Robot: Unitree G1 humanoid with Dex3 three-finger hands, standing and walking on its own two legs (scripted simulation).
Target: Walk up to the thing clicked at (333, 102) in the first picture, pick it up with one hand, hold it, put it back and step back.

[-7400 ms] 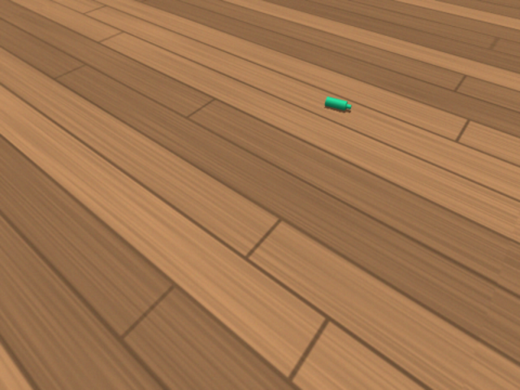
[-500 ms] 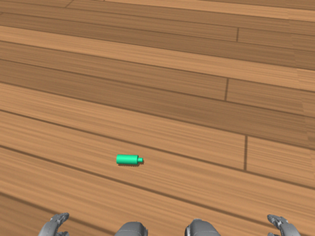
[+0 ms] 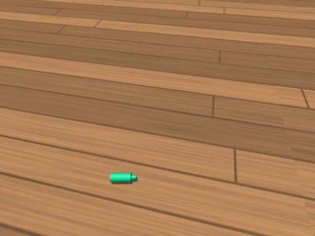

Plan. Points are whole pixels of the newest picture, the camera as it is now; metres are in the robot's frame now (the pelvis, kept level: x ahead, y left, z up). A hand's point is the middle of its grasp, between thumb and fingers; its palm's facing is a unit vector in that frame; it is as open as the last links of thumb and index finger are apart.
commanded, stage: walk up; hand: left
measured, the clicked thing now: (123, 177) +0.58 +0.26 -0.74
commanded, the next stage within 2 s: none
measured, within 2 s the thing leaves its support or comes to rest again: neither
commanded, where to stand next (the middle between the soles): +0.10 +0.00 m, yaw +1 degrees
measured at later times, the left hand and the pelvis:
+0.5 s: hand out of the picture +0.12 +0.25 -0.15, palm faces -0.07 -0.92 -0.38, open 7.3 cm; pelvis +0.03 -0.01 +0.00, yaw -3 degrees
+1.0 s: hand (79, 219) +0.20 +0.26 -0.17, palm faces -0.01 -0.93 -0.36, open 7.3 cm; pelvis +0.03 +0.01 -0.02, yaw +0 degrees
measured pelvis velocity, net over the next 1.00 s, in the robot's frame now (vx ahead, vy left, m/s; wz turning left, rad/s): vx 0.03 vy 0.01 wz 0.00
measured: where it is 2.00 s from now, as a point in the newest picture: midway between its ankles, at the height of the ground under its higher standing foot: outside the picture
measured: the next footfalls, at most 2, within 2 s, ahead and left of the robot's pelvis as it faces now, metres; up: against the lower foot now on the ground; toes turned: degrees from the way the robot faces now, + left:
left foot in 0.92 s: +0.13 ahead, +0.12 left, +0.00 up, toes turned -1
right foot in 1.22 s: +0.00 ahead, -0.11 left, +0.00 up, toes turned -1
